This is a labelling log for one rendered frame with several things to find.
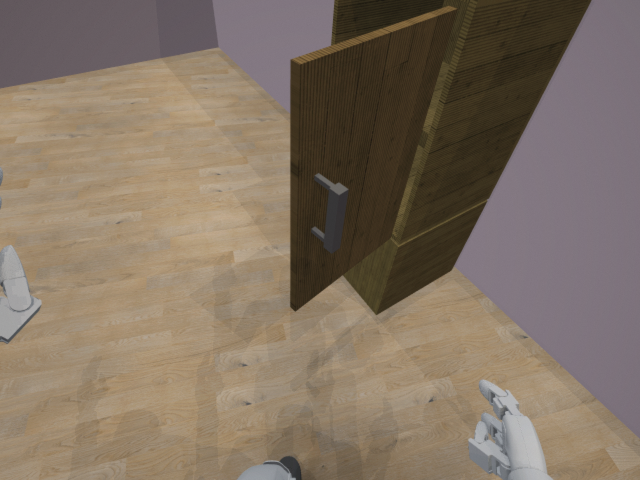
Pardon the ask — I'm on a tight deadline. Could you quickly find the left robot foot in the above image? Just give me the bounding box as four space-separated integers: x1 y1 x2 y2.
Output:
279 456 301 480

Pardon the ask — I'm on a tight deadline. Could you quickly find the right robot hand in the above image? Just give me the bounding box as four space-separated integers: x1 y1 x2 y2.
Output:
468 379 548 480

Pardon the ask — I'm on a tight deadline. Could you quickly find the handle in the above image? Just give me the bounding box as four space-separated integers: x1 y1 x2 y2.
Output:
311 173 349 254

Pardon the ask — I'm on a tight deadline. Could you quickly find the cupboard door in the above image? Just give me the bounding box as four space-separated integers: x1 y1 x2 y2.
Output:
290 6 458 312

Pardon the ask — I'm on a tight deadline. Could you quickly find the left robot hand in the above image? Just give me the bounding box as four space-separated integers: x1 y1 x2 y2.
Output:
0 167 42 344

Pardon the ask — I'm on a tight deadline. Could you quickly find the robot left shin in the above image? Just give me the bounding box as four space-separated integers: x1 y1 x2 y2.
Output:
263 460 290 473

